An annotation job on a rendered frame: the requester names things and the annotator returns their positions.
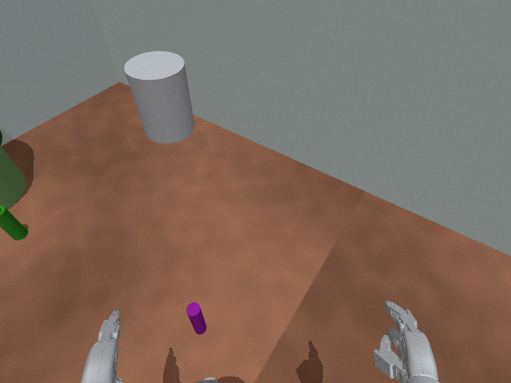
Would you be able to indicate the right robot hand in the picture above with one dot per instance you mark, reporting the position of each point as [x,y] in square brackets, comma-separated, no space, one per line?
[415,356]

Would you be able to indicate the potted plant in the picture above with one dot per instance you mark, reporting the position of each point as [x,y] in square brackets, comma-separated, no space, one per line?
[12,180]

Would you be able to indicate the left robot hand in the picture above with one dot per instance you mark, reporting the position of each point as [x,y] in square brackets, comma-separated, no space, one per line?
[101,363]

